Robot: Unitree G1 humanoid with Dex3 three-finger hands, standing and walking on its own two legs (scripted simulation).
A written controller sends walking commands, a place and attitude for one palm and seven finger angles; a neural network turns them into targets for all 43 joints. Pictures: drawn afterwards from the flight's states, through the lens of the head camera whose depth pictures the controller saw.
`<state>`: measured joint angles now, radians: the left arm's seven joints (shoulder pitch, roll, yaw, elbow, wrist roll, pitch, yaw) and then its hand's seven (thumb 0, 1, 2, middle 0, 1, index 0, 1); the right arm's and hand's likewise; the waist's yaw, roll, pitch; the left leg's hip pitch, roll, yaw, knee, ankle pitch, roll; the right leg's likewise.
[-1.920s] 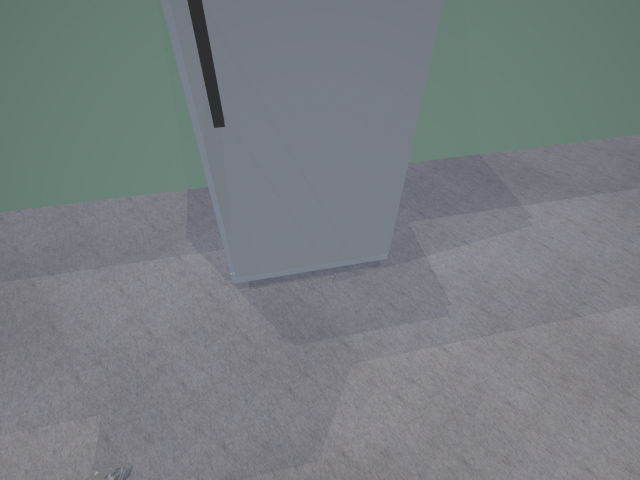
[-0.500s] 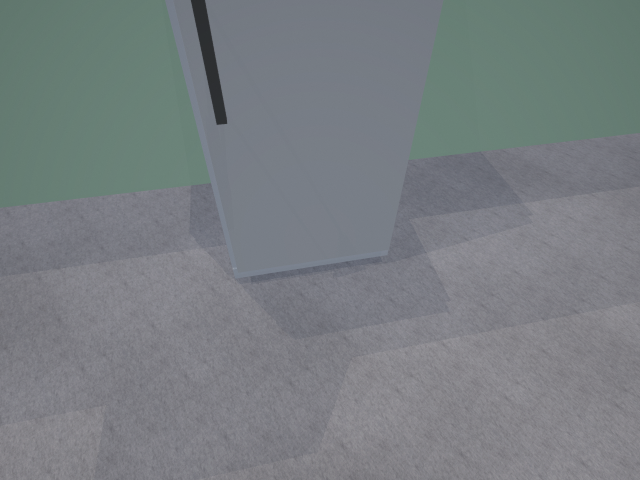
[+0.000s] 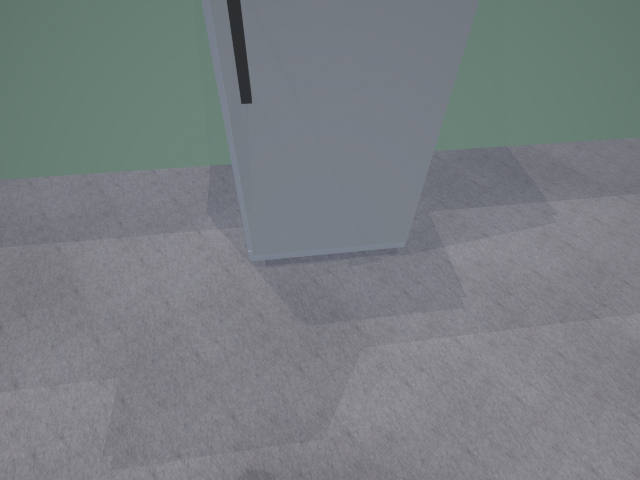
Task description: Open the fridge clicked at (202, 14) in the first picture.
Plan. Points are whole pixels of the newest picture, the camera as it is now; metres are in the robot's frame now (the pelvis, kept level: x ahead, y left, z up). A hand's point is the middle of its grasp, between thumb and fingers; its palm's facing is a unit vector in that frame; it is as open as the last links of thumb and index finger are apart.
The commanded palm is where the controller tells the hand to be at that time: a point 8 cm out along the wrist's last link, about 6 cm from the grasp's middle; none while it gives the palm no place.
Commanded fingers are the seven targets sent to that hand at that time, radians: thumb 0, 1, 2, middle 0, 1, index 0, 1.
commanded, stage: turn to face it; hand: left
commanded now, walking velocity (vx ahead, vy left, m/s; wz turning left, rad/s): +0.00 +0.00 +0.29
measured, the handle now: (239, 37) +0.92 +0.23 +0.12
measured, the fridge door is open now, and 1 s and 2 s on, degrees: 0 0 0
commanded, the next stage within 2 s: take the last steps up to it in 0.24 s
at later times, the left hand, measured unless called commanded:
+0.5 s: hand out of the picture -0.05 +0.17 -0.16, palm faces +0.22 -0.95 -0.23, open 7.4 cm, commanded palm none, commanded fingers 0.00 0.90 0.90 -0.20 -0.30 -0.20 -0.30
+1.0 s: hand out of the picture +0.10 +0.20 -0.17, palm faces +0.12 -0.98 -0.16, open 7.4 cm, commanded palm none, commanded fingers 0.00 0.90 0.90 -0.20 -0.30 -0.20 -0.30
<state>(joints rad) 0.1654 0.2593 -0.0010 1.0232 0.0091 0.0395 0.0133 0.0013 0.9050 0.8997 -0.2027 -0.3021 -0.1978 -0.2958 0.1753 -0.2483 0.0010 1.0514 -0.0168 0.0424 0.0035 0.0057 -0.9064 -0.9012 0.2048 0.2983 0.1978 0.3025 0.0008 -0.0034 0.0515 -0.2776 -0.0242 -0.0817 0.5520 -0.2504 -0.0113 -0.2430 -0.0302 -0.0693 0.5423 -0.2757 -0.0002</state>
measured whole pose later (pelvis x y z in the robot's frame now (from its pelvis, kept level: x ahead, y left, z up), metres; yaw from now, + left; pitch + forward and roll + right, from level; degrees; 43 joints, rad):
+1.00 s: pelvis +0.08 +0.01 +0.00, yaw +6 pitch -1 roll +0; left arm 0.23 0.20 0.06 1.05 0.02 0.02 -0.04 0.00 0.91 0.90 -0.20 -0.30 -0.19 -0.29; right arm 0.46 -0.12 -0.04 1.15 -0.04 -0.04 -0.03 0.01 -0.91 -0.90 0.21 0.30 0.20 0.30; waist -0.03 -0.03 0.05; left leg 0.04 0.07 0.16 0.33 -0.35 -0.04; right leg -0.55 -0.12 -0.09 0.79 -0.20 0.02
